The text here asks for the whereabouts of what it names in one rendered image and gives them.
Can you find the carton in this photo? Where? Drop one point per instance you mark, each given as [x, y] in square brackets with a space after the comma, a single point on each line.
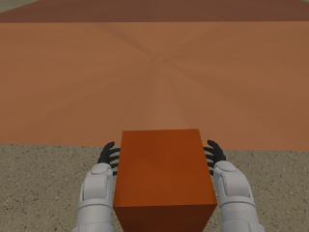
[163, 182]

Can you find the left robot hand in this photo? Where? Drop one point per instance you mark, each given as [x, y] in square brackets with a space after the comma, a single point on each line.
[105, 156]

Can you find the right robot hand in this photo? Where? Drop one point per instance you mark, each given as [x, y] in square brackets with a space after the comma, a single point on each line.
[217, 154]

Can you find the robot right forearm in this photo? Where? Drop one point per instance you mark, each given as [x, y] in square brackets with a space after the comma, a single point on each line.
[236, 200]

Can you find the robot left forearm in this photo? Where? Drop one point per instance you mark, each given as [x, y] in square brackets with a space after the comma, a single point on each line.
[95, 200]

